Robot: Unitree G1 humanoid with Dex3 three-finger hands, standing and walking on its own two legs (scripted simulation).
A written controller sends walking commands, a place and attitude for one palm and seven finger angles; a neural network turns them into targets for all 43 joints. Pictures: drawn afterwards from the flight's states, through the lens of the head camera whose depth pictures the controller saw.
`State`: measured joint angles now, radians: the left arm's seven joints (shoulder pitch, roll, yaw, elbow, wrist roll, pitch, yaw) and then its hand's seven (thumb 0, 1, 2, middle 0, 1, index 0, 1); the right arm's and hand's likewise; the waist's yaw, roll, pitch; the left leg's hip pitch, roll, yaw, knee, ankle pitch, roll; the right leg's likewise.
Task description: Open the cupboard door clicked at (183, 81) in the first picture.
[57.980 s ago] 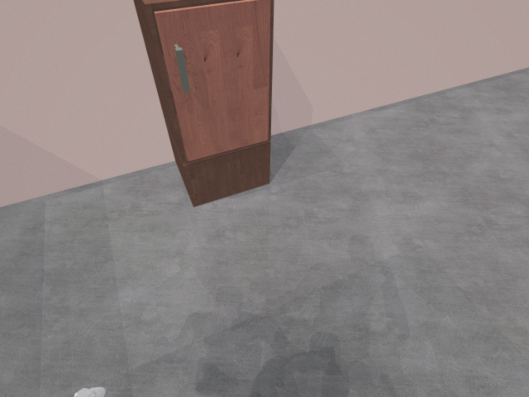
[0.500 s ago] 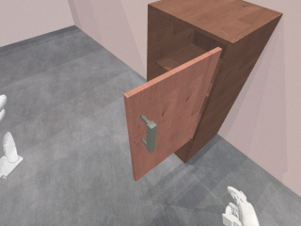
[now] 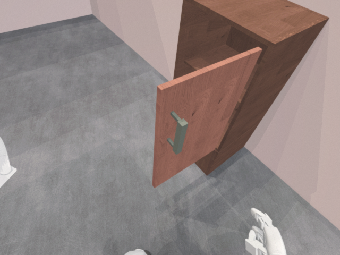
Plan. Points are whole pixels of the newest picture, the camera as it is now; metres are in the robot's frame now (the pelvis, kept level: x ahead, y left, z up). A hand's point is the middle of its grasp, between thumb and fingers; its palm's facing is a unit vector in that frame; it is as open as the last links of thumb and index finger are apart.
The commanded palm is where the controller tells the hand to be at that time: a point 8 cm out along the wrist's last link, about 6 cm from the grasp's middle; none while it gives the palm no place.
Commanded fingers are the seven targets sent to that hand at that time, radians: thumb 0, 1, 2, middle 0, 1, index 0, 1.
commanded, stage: step back with the hand held close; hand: left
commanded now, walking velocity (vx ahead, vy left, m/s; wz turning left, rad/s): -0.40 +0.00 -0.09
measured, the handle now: (175, 133) +0.45 +0.01 -0.02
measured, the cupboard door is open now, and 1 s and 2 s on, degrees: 87 87 87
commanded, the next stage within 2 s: stop stepping back and stand still in 0.08 s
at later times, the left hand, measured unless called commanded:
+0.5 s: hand (15, 237) +0.12 +0.23 +0.16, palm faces +0.37 -0.81 -0.46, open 7.4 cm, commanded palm +0.06 +0.26 +0.18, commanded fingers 0.00 0.90 0.90 -0.20 -0.30 -0.20 -0.30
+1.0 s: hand out of the picture +0.06 +0.21 +0.17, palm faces +0.33 -0.80 -0.50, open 7.4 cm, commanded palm +0.01 +0.26 +0.18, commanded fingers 0.00 0.90 0.90 -0.20 -0.30 -0.20 -0.30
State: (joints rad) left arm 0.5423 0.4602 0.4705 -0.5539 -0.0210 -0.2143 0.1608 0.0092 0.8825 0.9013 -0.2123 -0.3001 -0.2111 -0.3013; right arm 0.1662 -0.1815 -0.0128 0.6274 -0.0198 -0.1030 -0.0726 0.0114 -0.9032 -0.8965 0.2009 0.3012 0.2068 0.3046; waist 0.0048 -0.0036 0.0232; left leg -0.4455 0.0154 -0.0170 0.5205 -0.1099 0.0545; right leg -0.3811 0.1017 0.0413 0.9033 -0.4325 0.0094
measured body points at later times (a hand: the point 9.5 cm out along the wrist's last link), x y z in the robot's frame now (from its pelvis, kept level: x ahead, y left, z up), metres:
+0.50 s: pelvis -0.10 -0.03 -0.01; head -0.11 -0.02 +0.44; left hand +0.09 +0.27 +0.19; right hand +0.00 -0.30 -0.09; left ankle -0.01 +0.06 -0.73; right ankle -0.21 -0.13 -0.73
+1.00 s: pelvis -0.15 -0.03 +0.00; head -0.15 -0.03 +0.45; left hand +0.03 +0.25 +0.19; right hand +0.00 -0.26 -0.08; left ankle -0.04 +0.06 -0.73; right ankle -0.21 -0.12 -0.73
